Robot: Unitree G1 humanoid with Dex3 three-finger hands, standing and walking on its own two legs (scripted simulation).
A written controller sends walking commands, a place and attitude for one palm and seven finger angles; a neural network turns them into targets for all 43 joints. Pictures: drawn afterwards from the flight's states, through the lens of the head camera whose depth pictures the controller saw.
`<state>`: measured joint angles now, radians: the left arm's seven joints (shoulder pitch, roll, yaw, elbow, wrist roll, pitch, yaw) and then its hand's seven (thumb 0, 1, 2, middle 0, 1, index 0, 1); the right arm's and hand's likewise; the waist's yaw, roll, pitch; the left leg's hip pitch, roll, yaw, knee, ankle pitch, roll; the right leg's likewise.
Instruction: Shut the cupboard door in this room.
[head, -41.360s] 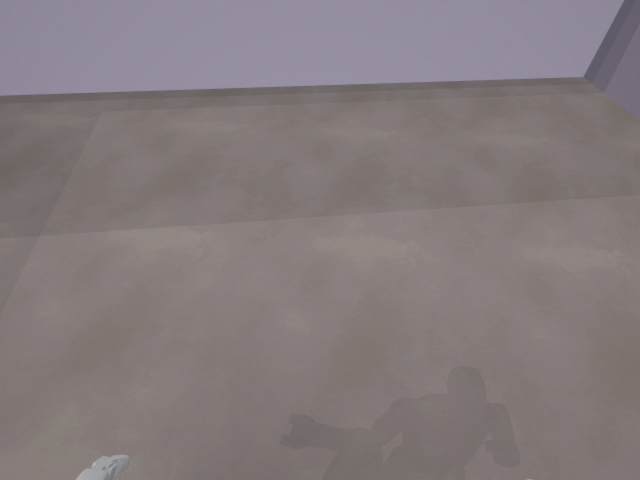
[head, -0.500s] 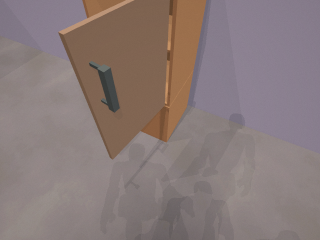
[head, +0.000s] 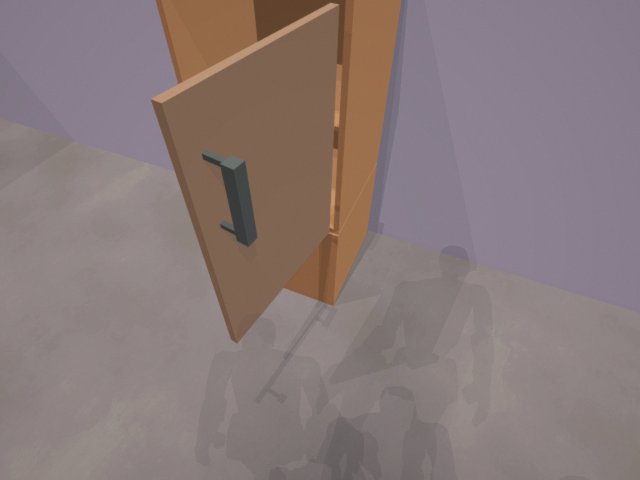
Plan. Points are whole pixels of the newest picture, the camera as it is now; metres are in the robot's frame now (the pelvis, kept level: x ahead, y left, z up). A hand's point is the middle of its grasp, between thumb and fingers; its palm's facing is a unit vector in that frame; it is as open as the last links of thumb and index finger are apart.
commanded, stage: come to a stop and stand still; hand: left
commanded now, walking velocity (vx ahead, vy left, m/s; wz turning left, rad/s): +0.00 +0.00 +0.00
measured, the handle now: (229, 199) +0.48 +0.17 +0.08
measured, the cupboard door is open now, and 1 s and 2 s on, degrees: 81 81 81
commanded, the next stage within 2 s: look again from close up in 0.06 s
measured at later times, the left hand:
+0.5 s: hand out of the picture +0.00 +0.13 -0.17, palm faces +0.04 -0.98 -0.18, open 7.3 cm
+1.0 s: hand out of the picture -0.01 +0.09 -0.18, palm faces +0.09 -0.98 -0.15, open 7.3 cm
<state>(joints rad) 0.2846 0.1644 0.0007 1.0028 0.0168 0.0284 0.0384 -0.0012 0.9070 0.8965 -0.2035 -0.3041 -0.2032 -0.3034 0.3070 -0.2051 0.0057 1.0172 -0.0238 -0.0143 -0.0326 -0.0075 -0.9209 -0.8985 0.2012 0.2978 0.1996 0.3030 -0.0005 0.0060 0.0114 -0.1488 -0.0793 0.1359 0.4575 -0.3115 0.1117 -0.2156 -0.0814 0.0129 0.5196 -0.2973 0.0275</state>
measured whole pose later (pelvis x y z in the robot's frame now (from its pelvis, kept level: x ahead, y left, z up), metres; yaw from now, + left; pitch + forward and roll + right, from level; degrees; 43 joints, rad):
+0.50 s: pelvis +0.01 -0.03 +0.00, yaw +0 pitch -1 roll +0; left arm 0.32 0.12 -0.01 1.11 0.01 0.01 0.04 0.00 0.92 0.90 -0.20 -0.30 -0.20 -0.30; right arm 0.33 -0.12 0.02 1.12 -0.01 -0.03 -0.04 0.01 -0.90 -0.90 0.20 0.30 0.20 0.30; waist 0.00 0.01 0.01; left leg -0.11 -0.04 0.12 0.44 -0.31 0.07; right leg -0.17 -0.05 -0.01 0.49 -0.30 0.03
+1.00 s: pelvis +0.03 -0.07 -0.01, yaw +4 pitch +1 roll +1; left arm 0.37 0.13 0.02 1.09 0.04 0.00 0.01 0.00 0.91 0.90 -0.20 -0.30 -0.20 -0.30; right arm 0.38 -0.12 -0.01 1.12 -0.03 -0.01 -0.02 0.01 -0.90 -0.90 0.20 0.30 0.20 0.30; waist -0.01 -0.01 -0.02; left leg -0.19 -0.01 0.05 0.55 -0.38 0.03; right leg -0.22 -0.02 -0.08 0.59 -0.39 -0.02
